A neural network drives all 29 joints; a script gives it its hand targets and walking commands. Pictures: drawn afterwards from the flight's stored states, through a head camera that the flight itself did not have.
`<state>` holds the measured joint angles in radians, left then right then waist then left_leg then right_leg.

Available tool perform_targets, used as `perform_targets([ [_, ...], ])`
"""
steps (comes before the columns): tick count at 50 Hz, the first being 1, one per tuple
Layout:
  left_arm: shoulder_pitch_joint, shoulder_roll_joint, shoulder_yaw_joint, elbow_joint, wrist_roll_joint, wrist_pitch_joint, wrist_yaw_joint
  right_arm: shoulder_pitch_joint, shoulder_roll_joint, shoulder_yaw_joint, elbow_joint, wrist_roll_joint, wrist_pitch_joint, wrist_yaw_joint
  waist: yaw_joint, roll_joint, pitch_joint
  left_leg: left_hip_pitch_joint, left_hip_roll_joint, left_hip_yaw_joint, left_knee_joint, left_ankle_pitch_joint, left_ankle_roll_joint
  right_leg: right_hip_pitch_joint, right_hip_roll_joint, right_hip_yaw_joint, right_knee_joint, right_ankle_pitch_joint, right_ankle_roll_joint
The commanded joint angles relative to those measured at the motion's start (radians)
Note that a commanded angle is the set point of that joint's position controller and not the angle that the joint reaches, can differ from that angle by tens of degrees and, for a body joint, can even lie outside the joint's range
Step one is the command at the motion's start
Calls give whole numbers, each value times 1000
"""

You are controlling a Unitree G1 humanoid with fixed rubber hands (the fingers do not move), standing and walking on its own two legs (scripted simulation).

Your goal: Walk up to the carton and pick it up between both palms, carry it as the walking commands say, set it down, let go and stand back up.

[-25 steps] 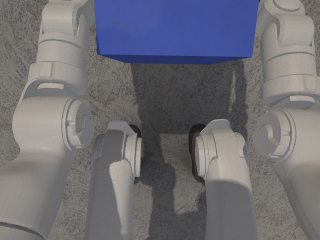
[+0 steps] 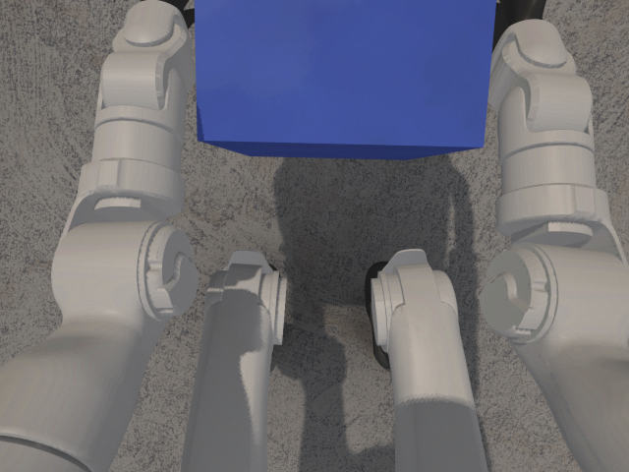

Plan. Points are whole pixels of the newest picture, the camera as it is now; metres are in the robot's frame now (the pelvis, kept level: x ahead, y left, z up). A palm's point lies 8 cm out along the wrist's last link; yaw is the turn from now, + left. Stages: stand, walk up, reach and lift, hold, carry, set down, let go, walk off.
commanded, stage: reach and lift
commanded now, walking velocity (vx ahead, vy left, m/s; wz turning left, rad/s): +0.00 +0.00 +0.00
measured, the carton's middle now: (336, 27) +0.56 -0.01 -0.18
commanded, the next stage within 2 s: none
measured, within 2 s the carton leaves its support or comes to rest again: neither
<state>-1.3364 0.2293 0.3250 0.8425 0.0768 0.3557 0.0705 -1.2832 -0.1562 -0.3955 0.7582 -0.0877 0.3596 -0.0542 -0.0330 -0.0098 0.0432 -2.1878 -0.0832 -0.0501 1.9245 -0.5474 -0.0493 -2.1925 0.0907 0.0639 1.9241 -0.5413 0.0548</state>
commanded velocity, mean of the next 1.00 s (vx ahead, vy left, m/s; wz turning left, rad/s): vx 0.00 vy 0.00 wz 0.00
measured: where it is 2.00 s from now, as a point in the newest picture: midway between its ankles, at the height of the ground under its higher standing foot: (323, 332)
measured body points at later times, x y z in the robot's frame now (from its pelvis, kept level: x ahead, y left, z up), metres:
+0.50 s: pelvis +0.00 +0.00 +0.05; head +0.31 +0.00 +0.37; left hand +0.55 +0.16 -0.05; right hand +0.53 -0.18 -0.05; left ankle +0.10 +0.13 -0.41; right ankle +0.10 -0.13 -0.41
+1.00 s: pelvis +0.01 +0.00 +0.10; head +0.28 +0.01 +0.46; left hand +0.53 +0.16 +0.02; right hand +0.51 -0.17 +0.02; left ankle +0.10 +0.13 -0.41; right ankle +0.10 -0.13 -0.41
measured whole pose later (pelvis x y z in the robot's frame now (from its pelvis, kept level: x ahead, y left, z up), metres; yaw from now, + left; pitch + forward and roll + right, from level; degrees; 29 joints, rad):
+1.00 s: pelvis +0.01 +0.00 +0.10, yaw +0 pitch +43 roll +0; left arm -1.09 0.13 0.37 0.80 0.14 0.37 0.04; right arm -1.04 -0.06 -0.44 0.69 -0.14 0.40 -0.03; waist -0.03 0.00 -0.13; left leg -1.86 -0.10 -0.08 1.59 -0.48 -0.04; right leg -1.86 0.10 0.08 1.58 -0.48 0.05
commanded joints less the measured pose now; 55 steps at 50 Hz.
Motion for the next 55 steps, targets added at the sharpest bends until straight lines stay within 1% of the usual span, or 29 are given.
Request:
perform_targets([
  [1, -651, -987, -386, -138, -138, -38, -275, -721, 911, 432, -130, 139, -41, 260, -2, 37, -1300, 650, -58, 148, -162, 370, 25, 709, 56, -155, -153, 420, -28],
  [11, -638, -1031, -374, -125, -118, -15, -283, -705, 955, 427, -121, 135, -16, 277, 2, 43, -1325, 723, -62, 151, -237, 338, 26, 725, 59, -167, -228, 367, -22],
  [20, -599, -1077, -382, -126, -117, -3, -297, -666, 997, 438, -135, 138, -3, 291, 0, 44, -1346, 779, -66, 148, -297, 350, 26, 771, 61, -166, -289, 379, -19],
  [34, -516, -1119, -379, -105, -106, -6, -309, -586, 1043, 443, -126, 130, 0, 297, 3, 37, -1306, 839, -69, 135, -390, 341, 30, 842, 61, -155, -383, 373, -16],
  [55, -379, -1182, -414, -109, -106, -13, -311, -452, 1089, 464, -134, 127, -7, 302, 2, 43, -1261, 994, -71, 107, -529, 364, 29, 968, 61, -135, -522, 379, -20],
])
